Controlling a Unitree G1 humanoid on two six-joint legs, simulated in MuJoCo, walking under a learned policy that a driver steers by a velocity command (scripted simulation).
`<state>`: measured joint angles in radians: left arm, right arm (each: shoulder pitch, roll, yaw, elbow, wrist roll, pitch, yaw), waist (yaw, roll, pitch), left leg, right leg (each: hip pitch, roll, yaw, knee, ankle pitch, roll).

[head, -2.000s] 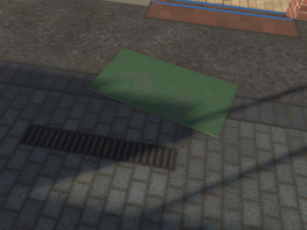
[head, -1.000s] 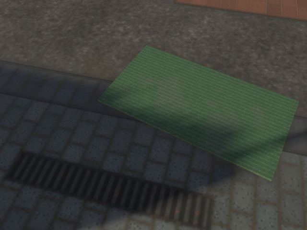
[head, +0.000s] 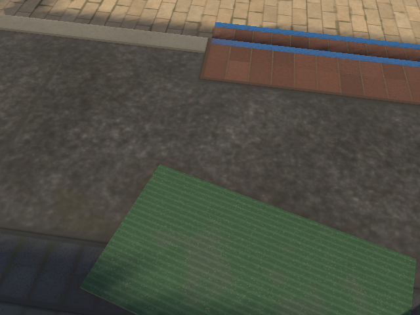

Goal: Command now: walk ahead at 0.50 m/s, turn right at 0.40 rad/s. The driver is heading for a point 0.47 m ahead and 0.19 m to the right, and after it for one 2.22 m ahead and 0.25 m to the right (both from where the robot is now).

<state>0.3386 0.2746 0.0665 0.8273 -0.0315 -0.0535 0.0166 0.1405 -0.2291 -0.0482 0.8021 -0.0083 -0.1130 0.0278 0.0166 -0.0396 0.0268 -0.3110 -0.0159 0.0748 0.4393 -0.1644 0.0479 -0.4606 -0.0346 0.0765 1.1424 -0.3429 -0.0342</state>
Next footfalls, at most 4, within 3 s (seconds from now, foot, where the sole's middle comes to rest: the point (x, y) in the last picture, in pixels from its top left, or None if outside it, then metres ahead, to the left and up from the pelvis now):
0.38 right None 0.33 -0.16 -0.76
0.84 left None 0.39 0.04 -0.76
1.22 right None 0.14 -0.11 -0.78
1.72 left None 0.34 0.03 -0.77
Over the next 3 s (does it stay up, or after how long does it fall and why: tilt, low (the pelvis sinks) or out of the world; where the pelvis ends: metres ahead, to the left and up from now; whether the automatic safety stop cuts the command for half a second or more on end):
stays up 0.43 -0.13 0.01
